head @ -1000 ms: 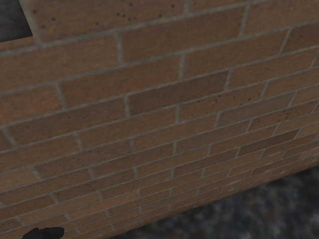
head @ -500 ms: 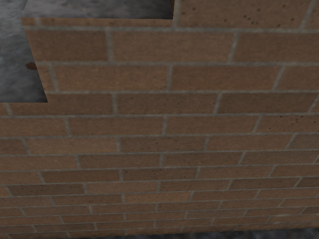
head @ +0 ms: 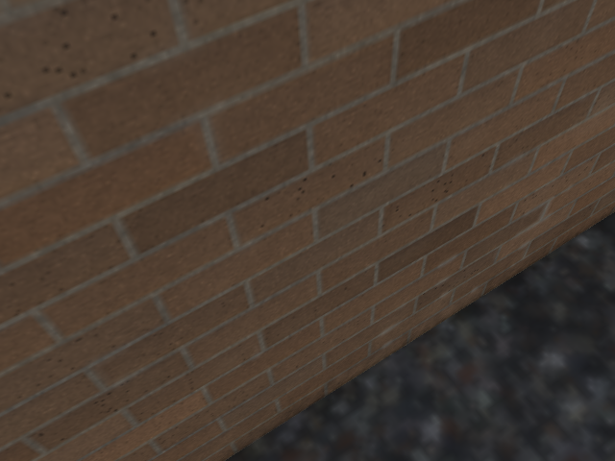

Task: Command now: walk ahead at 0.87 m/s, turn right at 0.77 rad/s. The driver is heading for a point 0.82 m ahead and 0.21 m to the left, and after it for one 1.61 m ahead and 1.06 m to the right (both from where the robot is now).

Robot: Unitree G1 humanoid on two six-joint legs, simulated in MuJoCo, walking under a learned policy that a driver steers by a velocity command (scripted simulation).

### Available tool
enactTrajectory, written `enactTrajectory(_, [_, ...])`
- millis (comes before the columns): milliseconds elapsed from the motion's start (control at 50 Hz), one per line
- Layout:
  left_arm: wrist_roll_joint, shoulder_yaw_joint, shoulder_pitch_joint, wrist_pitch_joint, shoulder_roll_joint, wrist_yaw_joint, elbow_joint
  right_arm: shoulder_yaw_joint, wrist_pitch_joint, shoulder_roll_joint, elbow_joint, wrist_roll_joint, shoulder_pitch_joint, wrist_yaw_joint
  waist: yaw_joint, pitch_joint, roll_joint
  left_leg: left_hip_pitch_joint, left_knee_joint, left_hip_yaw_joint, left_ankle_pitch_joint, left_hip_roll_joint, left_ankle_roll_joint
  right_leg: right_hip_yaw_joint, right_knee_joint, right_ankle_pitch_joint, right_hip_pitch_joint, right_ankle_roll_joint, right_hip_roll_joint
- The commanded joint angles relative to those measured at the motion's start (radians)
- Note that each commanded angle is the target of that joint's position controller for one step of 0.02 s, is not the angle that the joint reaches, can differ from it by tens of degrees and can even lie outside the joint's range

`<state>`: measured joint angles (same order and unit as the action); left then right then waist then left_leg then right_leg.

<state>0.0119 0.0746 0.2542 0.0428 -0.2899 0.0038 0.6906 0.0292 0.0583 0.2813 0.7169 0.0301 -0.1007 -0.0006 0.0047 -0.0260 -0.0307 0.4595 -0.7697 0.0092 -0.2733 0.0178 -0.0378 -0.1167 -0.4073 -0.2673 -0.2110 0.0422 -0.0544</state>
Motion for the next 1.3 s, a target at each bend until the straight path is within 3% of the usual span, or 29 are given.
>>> enactTrajectory(20, [-0.014,0.045,-0.131,0.023,-0.163,0.000,-0.090,-0.002,0.031,0.048,-0.086,-0.028,0.031,0.023,0.017,0.134,0.214,-0.060,0.223,0.041,0.023,-0.057,0.017,-0.120,-0.024,0.752,0.128,0.120,0.153])
enactTrajectory(80, [-0.032,0.004,-0.133,0.017,-0.082,-0.021,-0.081,-0.034,0.060,-0.012,-0.043,-0.018,-0.080,0.042,0.033,0.251,0.151,-0.274,0.437,0.042,0.306,-0.016,0.049,-0.137,-0.137,0.870,0.193,0.048,0.166])
enactTrajectory(100, [-0.034,-0.015,-0.158,0.021,-0.055,-0.023,-0.089,-0.033,0.065,0.009,-0.028,-0.005,-0.122,0.049,0.044,0.276,0.112,-0.402,0.421,-0.012,0.375,0.044,0.062,-0.142,-0.172,0.757,0.117,0.019,0.142])
enactTrajectory(120, [-0.012,-0.038,-0.196,0.030,-0.002,-0.044,-0.191,-0.014,0.083,0.124,-0.067,0.035,-0.038,0.044,-0.012,0.304,-0.020,-0.468,0.371,-0.169,0.544,0.131,0.148,-0.154,-0.184,0.592,0.062,-0.015,0.103])
enactTrajectory(140, [0.005,-0.042,-0.188,0.027,-0.026,-0.052,-0.179,-0.018,0.084,0.084,-0.064,0.030,0.023,0.038,-0.033,0.301,-0.116,-0.447,0.439,-0.273,0.496,0.185,0.237,-0.149,-0.168,0.405,0.078,-0.057,0.100])
enactTrajectory(160, [0.025,-0.045,-0.218,0.016,-0.037,-0.048,-0.175,-0.044,0.080,0.003,-0.064,0.012,0.081,0.042,-0.046,0.233,-0.134,-0.409,0.472,-0.311,0.483,0.213,0.259,-0.144,-0.132,0.319,0.076,-0.073,0.107])
enactTrajectory(180, [0.025,-0.032,-0.224,0.015,-0.072,-0.046,-0.164,-0.047,0.082,-0.001,-0.071,0.001,0.111,0.038,-0.052,0.182,-0.111,-0.383,0.469,-0.285,0.544,0.185,0.238,-0.136,-0.083,0.372,0.097,-0.077,0.112])
enactTrajectory(260, [0.016,-0.012,-0.270,-0.001,-0.117,-0.040,-0.179,0.022,0.085,0.171,-0.042,-0.060,0.092,0.034,-0.040,0.159,-0.054,-0.353,0.374,-0.243,0.779,0.100,0.178,-0.034,-0.040,0.296,0.164,-0.075,0.027])
enactTrajectory(360, [-0.023,-0.013,-0.275,-0.034,-0.051,-0.053,-0.203,0.068,0.060,0.169,-0.020,-0.067,0.021,0.027,-0.022,0.167,-0.115,-0.511,0.374,-0.511,0.661,0.171,0.281,0.013,-0.074,-0.131,-0.100,-0.103,-0.040])
enactTrajectory(440, [-0.018,0.002,-0.204,-0.060,-0.046,-0.073,-0.182,0.085,0.047,0.153,-0.099,-0.088,0.163,0.023,-0.075,0.190,-0.016,-0.132,0.319,-0.450,0.361,0.093,0.176,0.001,0.052,0.092,0.206,-0.040,0.016])
enactTrajectory(460, [0.016,0.012,-0.140,-0.030,-0.115,-0.090,-0.118,0.056,-0.008,0.045,-0.062,-0.031,0.123,0.024,-0.038,0.090,0.055,0.031,0.202,-0.282,0.072,-0.039,0.078,-0.057,0.087,0.239,0.242,0.024,0.200])
enactTrajectory(480, [0.039,0.028,-0.169,-0.040,-0.155,-0.099,-0.127,0.060,-0.020,0.063,-0.080,-0.022,0.078,0.037,-0.025,0.055,0.246,0.184,-0.057,-0.122,-0.217,-0.139,0.030,-0.178,0.072,0.686,0.255,0.138,0.375])
enactTrajectory(500, [0.047,0.027,-0.201,-0.043,-0.123,-0.109,-0.137,0.076,-0.032,0.138,-0.072,-0.005,0.061,0.049,-0.014,0.071,0.201,0.170,-0.325,-0.078,-0.290,-0.077,0.002,-0.185,0.043,0.983,0.162,0.242,0.479])
enactTrajectory(540, [0.021,0.008,-0.315,-0.053,-0.080,-0.111,-0.148,0.087,-0.051,0.166,-0.055,0.002,0.000,0.058,0.062,0.073,0.081,0.130,-0.408,-0.055,-0.212,-0.031,-0.019,-0.009,0.005,1.067,0.107,0.209,0.395])
enactTrajectory(580, [0.018,0.007,-0.270,-0.053,-0.107,-0.105,-0.105,0.068,-0.074,0.129,-0.060,0.006,0.006,0.046,0.042,0.067,0.099,0.103,-0.281,0.000,-0.156,-0.032,-0.042,0.103,-0.010,1.101,0.164,0.150,0.282])
enactTrajectory(680, [0.005,0.008,-0.159,-0.054,-0.145,-0.085,-0.009,0.048,-0.100,0.115,-0.056,-0.015,-0.053,0.024,0.008,0.162,0.194,-0.098,0.042,0.076,-0.182,-0.065,0.026,0.216,-0.116,1.198,0.294,0.106,0.288])
enactTrajectory(720, [-0.002,0.009,-0.140,-0.052,-0.154,-0.076,0.015,0.053,-0.092,0.130,-0.035,-0.012,-0.107,0.020,0.014,0.171,0.213,-0.167,0.164,0.091,-0.148,-0.075,0.066,0.230,-0.203,1.100,0.289,0.084,0.296])
enactTrajectory(760, [-0.001,0.007,-0.205,-0.059,-0.155,-0.074,0.011,0.065,-0.076,0.150,0.008,0.012,-0.245,0.025,0.116,0.153,0.133,-0.404,0.387,-0.005,0.047,-0.042,0.145,0.263,-0.449,0.762,0.043,0.003,0.260])
enactTrajectory(780, [0.025,-0.013,-0.176,-0.053,-0.083,-0.065,0.003,0.079,-0.071,0.229,0.025,0.019,-0.237,0.036,0.058,0.102,-0.047,-0.545,0.377,-0.248,0.581,0.121,0.193,0.270,-0.598,-0.132,-0.249,-0.050,0.163])
enactTrajectory(800, [0.030,-0.032,-0.185,-0.057,-0.076,-0.084,-0.046,0.111,-0.064,0.333,0.003,0.014,-0.299,0.045,0.097,0.136,-0.202,-0.478,0.393,-0.560,1.055,0.398,0.419,0.162,-0.758,-0.424,-0.341,-0.087,0.000])
enactTrajectory(820, [0.032,-0.024,-0.174,-0.056,-0.122,-0.092,-0.020,0.109,-0.068,0.300,-0.001,-0.004,-0.267,0.047,0.079,0.136,-0.037,-0.404,0.412,-0.494,1.031,0.394,0.458,0.071,-0.803,-0.383,-0.283,-0.096,0.058])
enactTrajectory(880, [0.029,-0.018,-0.143,-0.048,-0.132,-0.082,0.019,0.061,-0.098,0.175,-0.011,-0.011,-0.052,0.052,-0.020,0.033,-0.040,-0.288,0.419,-0.254,0.741,0.181,0.294,0.091,-0.565,-0.196,-0.177,-0.090,0.063])
enactTrajectory(960, [0.019,-0.039,-0.082,-0.061,-0.063,-0.068,0.075,0.013,-0.084,0.080,0.065,0.001,-0.074,0.061,-0.008,0.106,-0.078,-0.326,0.414,-0.150,0.642,0.162,0.241,0.108,-0.348,-0.194,-0.025,-0.073,0.060])
enactTrajectory(1040, [0.007,-0.031,-0.091,-0.052,-0.095,-0.058,0.090,0.028,-0.085,0.159,0.127,-0.009,-0.088,0.069,0.014,0.034,-0.134,-0.282,0.450,-0.183,0.318,0.201,0.247,0.147,-0.285,-0.149,-0.036,-0.040,0.055])
enactTrajectory(1060, [-0.044,-0.015,-0.224,-0.027,-0.134,-0.054,0.018,0.054,-0.071,0.216,0.067,-0.017,0.013,0.082,0.028,0.061,-0.115,-0.323,0.443,-0.194,0.187,0.206,0.250,0.144,-0.231,-0.065,-0.115,-0.041,0.084])
enactTrajectory(1160, [-0.028,-0.012,-0.104,-0.017,-0.101,-0.059,0.057,0.046,-0.034,0.141,0.014,-0.007,0.100,0.091,-0.026,0.094,-0.060,-0.190,0.376,-0.129,-0.206,0.134,0.148,0.134,-0.084,-0.118,0.018,0.043,0.070])
enactTrajectory(1200, [-0.007,0.031,-0.021,0.004,-0.220,-0.059,0.059,0.028,-0.016,0.082,-0.075,0.007,0.232,0.090,-0.078,-0.001,0.260,0.064,0.014,0.007,-0.237,-0.094,-0.001,-0.438,0.225,-0.367,0.027,0.239,0.316])
enactTrajectory(1240, [0.017,0.035,-0.123,0.031,-0.191,-0.071,0.027,0.046,0.005,0.145,-0.085,-0.017,0.195,0.074,-0.015,-0.024,0.249,0.152,-0.190,-0.151,-0.195,-0.045,-0.013,-0.459,0.251,-0.262,0.029,0.239,0.311])
enactTrajectory(1300, [-0.020,0.025,-0.223,0.018,-0.117,-0.081,-0.038,0.022,0.044,0.083,-0.078,-0.004,0.213,0.065,0.006,0.002,0.144,0.050,-0.001,-0.090,-0.123,-0.069,-0.019,-0.282,0.181,0.065,-0.001,0.158,0.200])
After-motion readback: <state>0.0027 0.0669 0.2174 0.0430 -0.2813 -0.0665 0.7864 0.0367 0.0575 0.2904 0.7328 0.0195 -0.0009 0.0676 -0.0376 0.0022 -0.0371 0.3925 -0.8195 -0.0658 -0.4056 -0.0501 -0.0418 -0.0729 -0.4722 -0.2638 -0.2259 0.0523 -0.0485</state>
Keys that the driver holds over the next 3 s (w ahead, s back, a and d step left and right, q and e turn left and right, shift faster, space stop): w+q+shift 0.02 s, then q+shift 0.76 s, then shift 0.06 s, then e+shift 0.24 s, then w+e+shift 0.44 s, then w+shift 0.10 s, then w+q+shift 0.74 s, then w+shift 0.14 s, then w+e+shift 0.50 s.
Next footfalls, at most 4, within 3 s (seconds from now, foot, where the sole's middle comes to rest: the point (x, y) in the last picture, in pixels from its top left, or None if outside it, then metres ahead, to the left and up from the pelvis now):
0.10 left None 0.13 0.09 -0.78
0.78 left None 0.00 0.10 -0.78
1.16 right None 0.06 -0.11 -0.78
1.44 left None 0.05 0.10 -0.78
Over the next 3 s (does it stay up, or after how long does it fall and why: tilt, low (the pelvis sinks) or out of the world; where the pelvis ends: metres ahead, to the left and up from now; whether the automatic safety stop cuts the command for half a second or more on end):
stays up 0.03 -0.04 0.00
